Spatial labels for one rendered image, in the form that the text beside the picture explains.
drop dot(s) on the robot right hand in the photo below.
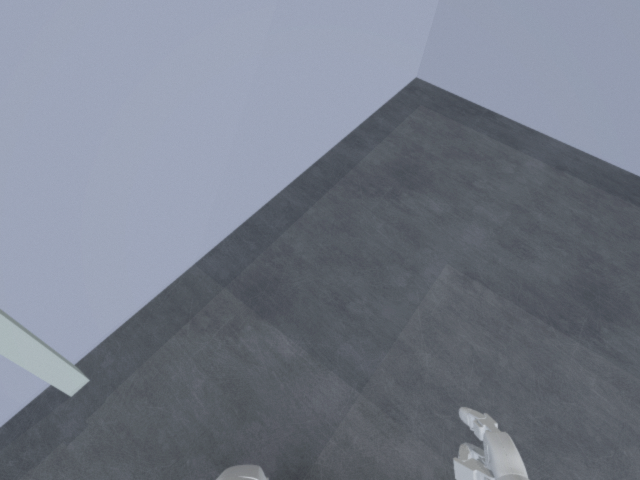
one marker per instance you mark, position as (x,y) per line
(500,456)

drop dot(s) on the panel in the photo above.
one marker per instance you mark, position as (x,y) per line
(28,351)

